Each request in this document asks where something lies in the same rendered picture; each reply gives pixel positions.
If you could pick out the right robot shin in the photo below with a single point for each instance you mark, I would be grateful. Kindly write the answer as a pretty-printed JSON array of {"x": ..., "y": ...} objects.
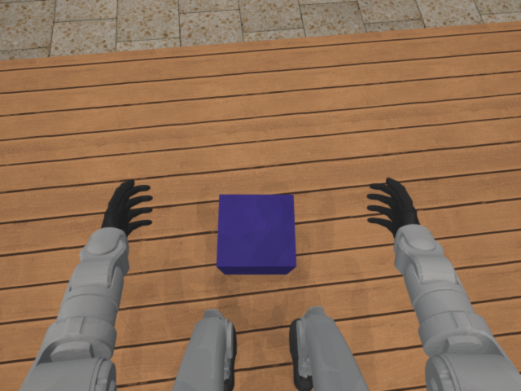
[{"x": 304, "y": 365}]

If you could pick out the left robot upper arm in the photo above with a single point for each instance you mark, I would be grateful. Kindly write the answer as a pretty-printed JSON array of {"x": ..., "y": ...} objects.
[{"x": 88, "y": 374}]

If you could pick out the robot left forearm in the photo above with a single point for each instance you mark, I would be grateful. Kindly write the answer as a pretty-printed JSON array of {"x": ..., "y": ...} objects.
[{"x": 84, "y": 327}]

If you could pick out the robot left hand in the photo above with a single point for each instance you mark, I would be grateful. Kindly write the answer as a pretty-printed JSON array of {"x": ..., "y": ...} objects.
[{"x": 118, "y": 213}]

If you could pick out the robot right hand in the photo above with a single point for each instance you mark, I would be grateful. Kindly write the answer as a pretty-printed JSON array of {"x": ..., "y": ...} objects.
[{"x": 401, "y": 211}]

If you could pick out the robot right foot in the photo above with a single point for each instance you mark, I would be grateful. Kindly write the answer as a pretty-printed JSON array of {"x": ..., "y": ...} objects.
[{"x": 305, "y": 382}]

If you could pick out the carton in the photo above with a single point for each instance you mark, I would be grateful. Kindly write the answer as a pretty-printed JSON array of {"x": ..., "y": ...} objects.
[{"x": 256, "y": 235}]

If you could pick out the robot right forearm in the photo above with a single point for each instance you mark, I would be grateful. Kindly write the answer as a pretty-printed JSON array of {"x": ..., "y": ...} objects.
[{"x": 448, "y": 322}]

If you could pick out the right robot upper arm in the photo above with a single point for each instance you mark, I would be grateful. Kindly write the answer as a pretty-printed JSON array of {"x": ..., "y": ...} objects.
[{"x": 470, "y": 372}]

